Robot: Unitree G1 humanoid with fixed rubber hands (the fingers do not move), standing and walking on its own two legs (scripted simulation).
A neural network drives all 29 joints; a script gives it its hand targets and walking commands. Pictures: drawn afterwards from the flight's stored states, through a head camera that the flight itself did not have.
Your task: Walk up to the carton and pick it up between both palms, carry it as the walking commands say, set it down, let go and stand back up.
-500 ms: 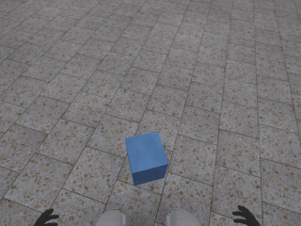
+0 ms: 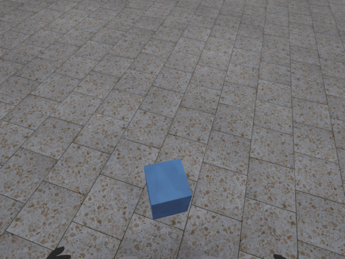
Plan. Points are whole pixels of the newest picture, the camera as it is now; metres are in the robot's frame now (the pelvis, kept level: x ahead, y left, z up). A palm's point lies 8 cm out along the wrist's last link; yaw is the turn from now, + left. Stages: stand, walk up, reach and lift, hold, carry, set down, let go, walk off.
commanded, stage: walk up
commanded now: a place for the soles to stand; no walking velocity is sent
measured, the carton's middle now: (166, 189) +0.52 -0.01 -0.64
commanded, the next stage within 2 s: none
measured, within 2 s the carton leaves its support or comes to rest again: neither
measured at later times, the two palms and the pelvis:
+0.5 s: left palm out of the picture +0.06 +0.21 -0.18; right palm out of the picture +0.13 -0.44 -0.11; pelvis +0.05 -0.10 -0.05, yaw +6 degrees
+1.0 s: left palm out of the picture +0.13 +0.14 -0.13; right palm (307, 200) +0.28 -0.43 -0.15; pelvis +0.09 -0.17 -0.03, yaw +13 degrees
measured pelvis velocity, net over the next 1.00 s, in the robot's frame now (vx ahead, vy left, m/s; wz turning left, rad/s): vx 0.09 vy -0.17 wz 0.22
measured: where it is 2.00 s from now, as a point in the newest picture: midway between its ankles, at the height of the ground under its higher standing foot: outside the picture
